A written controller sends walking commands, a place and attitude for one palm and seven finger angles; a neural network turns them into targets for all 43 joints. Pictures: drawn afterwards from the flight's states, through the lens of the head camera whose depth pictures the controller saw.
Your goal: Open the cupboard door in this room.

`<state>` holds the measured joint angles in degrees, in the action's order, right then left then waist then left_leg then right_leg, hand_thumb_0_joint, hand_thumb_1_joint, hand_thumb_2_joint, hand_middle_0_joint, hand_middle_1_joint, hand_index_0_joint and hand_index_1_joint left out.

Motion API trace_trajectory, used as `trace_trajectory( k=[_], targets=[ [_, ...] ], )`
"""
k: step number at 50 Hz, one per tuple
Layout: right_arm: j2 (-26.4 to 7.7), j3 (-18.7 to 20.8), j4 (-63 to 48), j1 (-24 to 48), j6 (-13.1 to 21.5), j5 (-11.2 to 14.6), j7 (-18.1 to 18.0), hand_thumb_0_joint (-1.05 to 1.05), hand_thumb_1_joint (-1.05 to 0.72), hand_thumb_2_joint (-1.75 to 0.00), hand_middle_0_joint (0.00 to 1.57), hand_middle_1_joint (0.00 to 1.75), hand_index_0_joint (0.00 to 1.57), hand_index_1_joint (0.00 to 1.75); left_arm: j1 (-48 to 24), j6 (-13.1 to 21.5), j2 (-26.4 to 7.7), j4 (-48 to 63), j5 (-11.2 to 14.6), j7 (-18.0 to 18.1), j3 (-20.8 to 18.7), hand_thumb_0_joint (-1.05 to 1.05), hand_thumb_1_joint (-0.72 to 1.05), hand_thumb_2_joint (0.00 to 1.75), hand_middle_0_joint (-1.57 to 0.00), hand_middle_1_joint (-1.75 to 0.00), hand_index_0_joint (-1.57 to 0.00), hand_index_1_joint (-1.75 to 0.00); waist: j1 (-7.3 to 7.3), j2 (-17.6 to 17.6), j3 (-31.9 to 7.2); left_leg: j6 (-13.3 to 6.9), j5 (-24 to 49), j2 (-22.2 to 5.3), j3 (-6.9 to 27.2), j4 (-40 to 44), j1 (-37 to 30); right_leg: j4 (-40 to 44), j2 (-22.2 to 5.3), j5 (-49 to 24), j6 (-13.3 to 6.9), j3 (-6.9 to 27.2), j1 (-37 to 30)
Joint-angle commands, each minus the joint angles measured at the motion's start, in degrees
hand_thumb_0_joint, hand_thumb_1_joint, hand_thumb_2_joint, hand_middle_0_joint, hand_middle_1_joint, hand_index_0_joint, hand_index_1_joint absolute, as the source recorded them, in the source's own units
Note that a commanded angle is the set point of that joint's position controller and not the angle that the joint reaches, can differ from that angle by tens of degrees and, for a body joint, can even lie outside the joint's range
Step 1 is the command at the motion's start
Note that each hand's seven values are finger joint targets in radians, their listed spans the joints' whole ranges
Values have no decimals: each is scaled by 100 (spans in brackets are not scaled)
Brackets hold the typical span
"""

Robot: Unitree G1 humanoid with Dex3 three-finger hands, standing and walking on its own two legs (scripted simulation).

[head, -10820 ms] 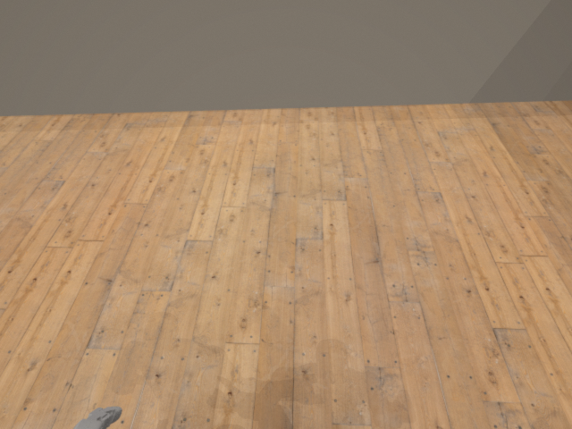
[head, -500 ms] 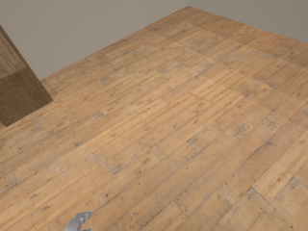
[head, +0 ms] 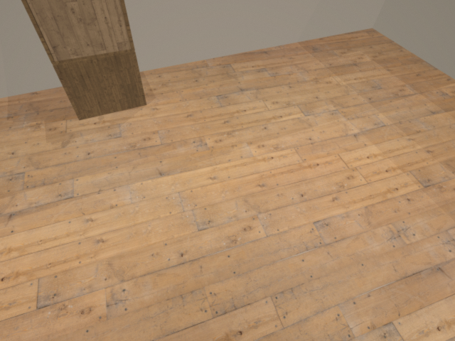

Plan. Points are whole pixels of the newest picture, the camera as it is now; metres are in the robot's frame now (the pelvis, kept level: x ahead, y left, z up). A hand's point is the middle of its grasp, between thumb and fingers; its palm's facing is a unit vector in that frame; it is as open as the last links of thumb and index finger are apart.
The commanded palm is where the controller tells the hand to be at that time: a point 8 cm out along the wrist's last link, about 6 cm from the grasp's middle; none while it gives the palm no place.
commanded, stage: turn or walk to find it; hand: left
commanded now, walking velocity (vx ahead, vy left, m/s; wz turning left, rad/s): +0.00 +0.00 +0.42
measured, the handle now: out of the picture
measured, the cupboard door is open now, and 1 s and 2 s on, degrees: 0 0 0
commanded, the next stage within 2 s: stand and wait in 0.10 s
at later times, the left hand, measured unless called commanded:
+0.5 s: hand out of the picture +0.03 +0.16 -0.14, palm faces +0.07 -0.96 -0.25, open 7.3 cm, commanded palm none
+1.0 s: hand out of the picture -0.08 +0.19 -0.17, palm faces +0.26 -0.94 -0.20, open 7.3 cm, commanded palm none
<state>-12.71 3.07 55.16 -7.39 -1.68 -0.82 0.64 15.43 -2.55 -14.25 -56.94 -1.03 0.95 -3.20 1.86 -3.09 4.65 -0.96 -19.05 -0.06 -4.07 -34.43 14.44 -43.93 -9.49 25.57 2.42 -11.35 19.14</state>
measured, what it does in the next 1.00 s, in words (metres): steps on the spot: right foot, then left foot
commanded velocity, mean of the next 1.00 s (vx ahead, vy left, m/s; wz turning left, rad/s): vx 0.00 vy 0.00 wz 0.24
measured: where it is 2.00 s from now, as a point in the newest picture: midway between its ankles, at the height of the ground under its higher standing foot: outside the picture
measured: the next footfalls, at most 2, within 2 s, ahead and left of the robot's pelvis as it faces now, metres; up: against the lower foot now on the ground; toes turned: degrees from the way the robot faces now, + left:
right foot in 0.42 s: +0.02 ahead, -0.12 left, +0.00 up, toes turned +0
left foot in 0.86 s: -0.05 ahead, +0.10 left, +0.00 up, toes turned +13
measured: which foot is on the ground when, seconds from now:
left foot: down 0.00-0.44, up 0.46-0.84, down 0.86-1.00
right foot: up 0.00-0.40, down 0.42-0.88, up 0.90-1.00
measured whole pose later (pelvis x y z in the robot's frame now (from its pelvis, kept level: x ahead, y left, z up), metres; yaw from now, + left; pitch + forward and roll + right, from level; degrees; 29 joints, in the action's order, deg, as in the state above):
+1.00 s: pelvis -0.06 -0.01 +0.01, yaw +13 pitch -1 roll +0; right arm -9.2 2.3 60.7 -13.1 -1.3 -1.3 -1.0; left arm 12.8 -3.7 -11.8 -60.9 -0.9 0.8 -3.1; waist 0.0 -1.9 2.5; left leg -1.6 -16.0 0.8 -0.9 -28.6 12.1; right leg -53.7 -4.6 25.5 2.3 -4.4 22.9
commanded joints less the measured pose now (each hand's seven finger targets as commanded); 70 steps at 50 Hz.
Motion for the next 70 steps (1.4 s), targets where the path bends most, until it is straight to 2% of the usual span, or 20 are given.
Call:
trace_trajectory(
  k=[1, 5, 11, 19, 20, 22, 24, 29, 37, 41, 42, 44, 47, 54, 61, 62, 63, 64, 66, 70],
  targets=[
    [-1268, 263, -180, -625, 77, -44, -169, 0, -90, -90, 20, 30, 20, 30, -561, -3, -409, 645, -10, 36, -101, 0, 90, 90, -20, -30, -20, -30, -439, 1783, -453, -841, 2729, -1902, 2005, 1701, -739, -1833, 166, 546, 155, 921, 1287],
    [-1024, 159, -363, -147, 124, -16, -174, 0, -90, -90, 20, 30, 20, 30, -264, 35, -471, 402, -2, -50, -127, 0, 90, 90, -20, -30, -20, -30, -175, 1124, -379, -682, 2559, -1290, 1405, 1669, -575, -2051, 315, -312, 219, 933, 1098],
    [-837, 131, -209, -556, 186, -7, -210, 0, -90, -90, 20, 30, 20, 30, -335, 42, -310, 360, -1, 8, -33, 0, 90, 90, -20, -30, -20, -30, -272, 963, -578, -835, 2762, -1351, 1592, 1717, -996, -1466, 396, -299, 258, 1029, 988],
    [-652, 105, 80, -525, 172, -13, -207, 0, -90, -90, 20, 30, 20, 30, 98, 191, -92, 34, 44, 65, 102, 0, 90, 90, -20, -30, -20, -30, -54, 907, -596, -622, 2257, -1104, 1533, 1259, -217, 1551, 627, -1033, 90, 834, -869],
    [-512, 73, 129, -566, 184, 19, -195, 0, -90, -90, 20, 30, 20, 30, 273, 246, -163, -48, 25, 83, 107, 0, 90, 90, -20, -30, -20, -30, 4, 568, -665, -367, 1767, -850, 1332, 971, 35, 2228, 483, -1559, 66, 969, -1354],
    [-23, -48, 77, -637, 162, 78, -165, 0, -90, -90, 20, 30, 20, 30, 146, 346, -702, -51, -10, 115, 61, 0, 90, 90, -20, -30, -20, -30, -127, -1037, -416, 162, -215, -28, 552, 313, 737, 2799, -936, -1939, -579, 2519, -1295],
    [-186, 12, 96, -517, 28, -10, -168, 0, -90, -90, 20, 30, 20, 30, -96, 346, -696, 30, -10, 117, 2, 0, 90, 90, -20, -30, -20, -30, -75, -1461, -150, 155, -856, -117, 649, -479, 541, 3105, -1018, -1473, -1068, 2592, -509],
    [-16, -4, 544, -917, 16, 7, -173, 0, -90, -90, 20, 30, 20, 30, -192, 332, -310, -81, 9, 106, 58, 0, 90, 90, -20, -30, -20, -30, -186, -347, -114, 171, -470, -195, 462, -950, 413, 2762, -529, -2291, -1025, 1779, -667],
    [-51, 20, 472, -705, 8, 47, -171, 0, -90, -90, 20, 30, 20, 30, 90, 293, -623, -201, -37, 129, -135, 0, 90, 90, -20, -30, -20, -30, 11, -576, -338, 287, -795, -216, 291, -662, 521, 2428, -912, -3008, -1203, 1725, -1167],
    [-90, 18, 532, -1060, 85, 55, -157, 0, -90, -90, 20, 30, 20, 30, -118, 229, -630, -122, 20, 130, -169, 0, 90, 90, -20, -30, -20, -30, -218, -252, -688, 239, 365, -197, 197, 870, -457, 1736, -775, -2733, -755, 1288, -869],
    [-261, 44, 535, -1173, 130, 41, -148, 0, -90, -90, 20, 30, 20, 30, -145, 188, -497, -55, 69, 112, -139, 0, 90, 90, -20, -30, -20, -30, -290, 320, -773, 105, 838, -489, 652, 1373, -867, 1223, -441, -2130, -460, 893, -435],
    [-880, 180, 393, -1128, 108, -26, -174, 0, -90, -90, 20, 30, 20, 30, -473, 117, -134, 213, 60, 58, -39, 0, 90, 90, -20, -30, -20, -30, -363, 1899, -350, -789, 2149, -2058, 2434, 2010, -644, -490, 450, 525, 50, 468, 763],
    [-717, 138, 258, -644, 100, -52, -228, 0, -90, -90, 20, 30, 20, 30, -688, -1, -244, 184, -2, 47, -107, 0, 90, 90, -20, -30, -20, -30, -275, 1472, 110, -861, 1220, -1627, 2143, 2117, 178, -1432, 368, 195, 33, 941, 756],
    [-954, 248, 98, -813, 107, -58, -214, 0, -90, -90, 20, 30, 20, 30, -767, 92, -160, 368, 45, 17, -78, 0, 90, 90, -20, -30, -20, -30, -401, 1045, -471, -894, 2632, -1341, 2067, 1546, -876, -876, 574, 95, 184, 977, 932],
    [-999, 353, -269, -374, 34, -30, -143, 0, -90, -90, 20, 30, 20, 30, -76, 221, -311, 416, 84, 60, -98, 0, 90, 90, -20, -30, -20, -30, -45, 1071, -999, -506, 2730, -835, 2145, 680, -128, 2000, 760, -1248, 166, 829, -981],
    [-739, 318, -318, -407, 41, 11, -113, 0, -90, -90, 20, 30, 20, 30, 165, 288, -586, 367, 29, 74, -151, 0, 90, 90, -20, -30, -20, -30, 44, 322, -1161, -178, 1430, -427, 1825, 259, 695, 2590, 220, -1489, 45, 1288, -1995],
    [-336, 231, -488, -383, 53, 20, -77, 0, -90, -90, 20, 30, 20, 30, 375, 328, -1110, 348, -71, 96, -271, 0, 90, 90, -20, -30, -20, -30, 166, -1312, -1045, 232, -787, 372, 880, -975, 2078, 2954, -1250, -900, -497, 2901, -2668],
    [-584, 278, -621, -111, 16, -49, -65, 0, -90, -90, 20, 30, 20, 30, 385, 296, -1249, 437, -29, 91, -270, 0, 90, 90, -20, -30, -20, -30, 279, -1232, -803, 266, -1479, 242, 856, -2093, 2323, 3226, -1906, -353, -932, 3435, -1985],
    [-708, 317, -537, 15, -75, -118, 23, 0, -90, -90, 20, 30, 20, 30, -174, 334, -940, 558, 0, 109, -260, 0, 90, 90, -20, -30, -20, -30, 15, -931, -7, 232, -781, -111, 1062, -3032, 2575, 3614, -1518, 747, -809, 3035, -1083],
    [-489, 263, -187, -518, -118, -82, 107, 0, -90, -90, 20, 30, 20, 30, -332, 431, -476, 586, 9, 61, -63, 0, 90, 90, -20, -30, -20, -30, -281, -553, 125, 437, 187, -129, 620, -3421, 2172, 3011, -689, -1743, -551, 1134, -1102]
  ],
)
